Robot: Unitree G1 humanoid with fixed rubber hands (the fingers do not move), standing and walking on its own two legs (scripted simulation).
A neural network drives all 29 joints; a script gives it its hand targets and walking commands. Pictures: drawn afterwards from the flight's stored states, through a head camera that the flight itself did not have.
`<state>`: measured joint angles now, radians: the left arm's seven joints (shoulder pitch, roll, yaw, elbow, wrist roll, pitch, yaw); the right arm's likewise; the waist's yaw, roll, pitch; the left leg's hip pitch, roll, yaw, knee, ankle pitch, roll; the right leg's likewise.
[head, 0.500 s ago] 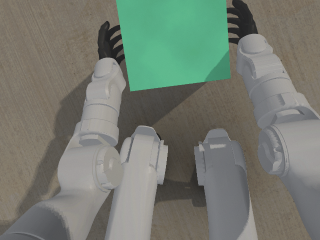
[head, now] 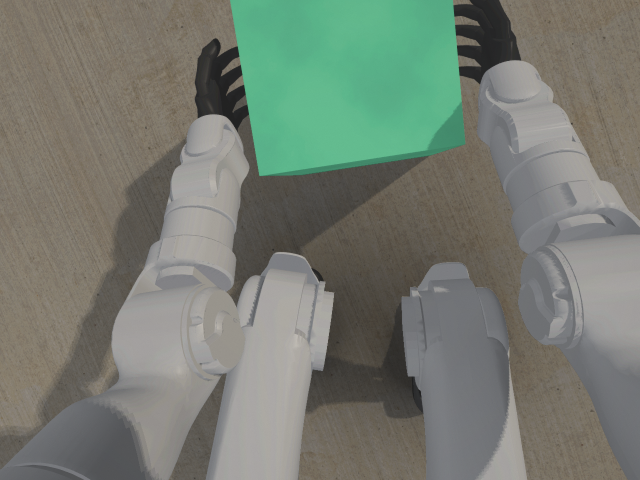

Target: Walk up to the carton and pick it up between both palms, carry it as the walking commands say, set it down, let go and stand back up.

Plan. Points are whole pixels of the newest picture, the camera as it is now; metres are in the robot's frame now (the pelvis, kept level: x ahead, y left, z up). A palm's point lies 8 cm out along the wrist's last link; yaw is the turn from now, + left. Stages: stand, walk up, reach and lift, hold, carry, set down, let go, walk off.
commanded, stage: set down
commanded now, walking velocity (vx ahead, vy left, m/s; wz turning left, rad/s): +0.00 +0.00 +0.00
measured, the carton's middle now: (351, 86) +0.53 +0.03 -0.25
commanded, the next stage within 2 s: none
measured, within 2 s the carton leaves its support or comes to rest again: neither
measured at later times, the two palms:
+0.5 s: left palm (218, 113) +0.48 +0.18 -0.16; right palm (495, 62) +0.53 -0.13 -0.18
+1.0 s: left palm (202, 137) +0.46 +0.21 -0.19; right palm (509, 102) +0.50 -0.15 -0.21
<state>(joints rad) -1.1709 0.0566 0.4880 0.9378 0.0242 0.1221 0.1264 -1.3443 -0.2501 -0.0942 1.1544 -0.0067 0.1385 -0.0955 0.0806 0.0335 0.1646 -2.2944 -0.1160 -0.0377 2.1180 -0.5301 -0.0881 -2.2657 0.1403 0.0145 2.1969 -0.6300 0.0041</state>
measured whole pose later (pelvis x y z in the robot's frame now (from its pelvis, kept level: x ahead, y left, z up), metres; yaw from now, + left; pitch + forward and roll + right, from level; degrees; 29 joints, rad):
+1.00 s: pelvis +0.00 +0.01 +0.00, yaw +0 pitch +38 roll +3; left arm -1.18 0.22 0.23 1.09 -0.22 -0.03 0.15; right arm -1.27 -0.38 0.08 1.10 0.17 0.02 -0.08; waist 0.08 0.03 0.29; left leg -2.28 -0.07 0.01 2.14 -0.53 -0.05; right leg -2.26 0.09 0.01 2.21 -0.62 -0.01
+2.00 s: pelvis +0.00 +0.02 +0.10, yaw -1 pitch +41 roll +2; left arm -0.97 0.15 0.29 0.72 -0.12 0.19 0.16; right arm -1.22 -0.42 -0.13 1.02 0.07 0.18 0.06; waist 0.09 -0.02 0.04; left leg -2.03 -0.05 0.02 1.79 -0.48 -0.01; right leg -2.01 0.05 0.02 1.85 -0.56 -0.01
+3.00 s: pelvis +0.07 +0.02 +0.33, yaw -3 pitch +32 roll -1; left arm -0.31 0.16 0.17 0.47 0.01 0.09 -0.05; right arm -0.44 -0.18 -0.15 0.55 -0.08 0.12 -0.03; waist 0.07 0.01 0.01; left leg -1.15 -0.04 -0.04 0.89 -0.29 0.01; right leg -1.11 0.05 0.05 0.89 -0.33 0.01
